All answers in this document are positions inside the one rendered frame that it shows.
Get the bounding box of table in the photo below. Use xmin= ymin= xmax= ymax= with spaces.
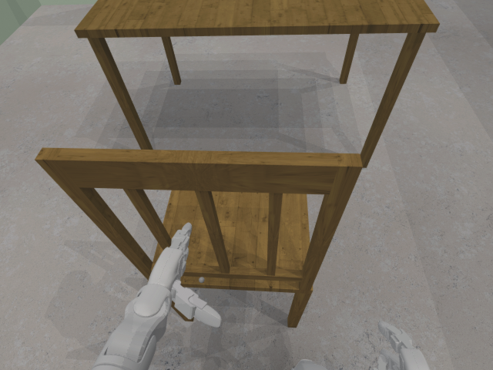
xmin=74 ymin=0 xmax=440 ymax=168

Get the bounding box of left robot hand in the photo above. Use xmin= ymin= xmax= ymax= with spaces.
xmin=147 ymin=223 xmax=222 ymax=328

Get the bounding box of right robot shin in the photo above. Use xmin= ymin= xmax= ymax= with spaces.
xmin=296 ymin=359 xmax=313 ymax=367

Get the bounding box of chair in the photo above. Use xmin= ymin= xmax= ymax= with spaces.
xmin=35 ymin=148 xmax=363 ymax=328

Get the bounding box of right robot hand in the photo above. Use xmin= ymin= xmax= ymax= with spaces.
xmin=373 ymin=321 xmax=430 ymax=370

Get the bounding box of robot left forearm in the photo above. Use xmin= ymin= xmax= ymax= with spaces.
xmin=92 ymin=284 xmax=172 ymax=370

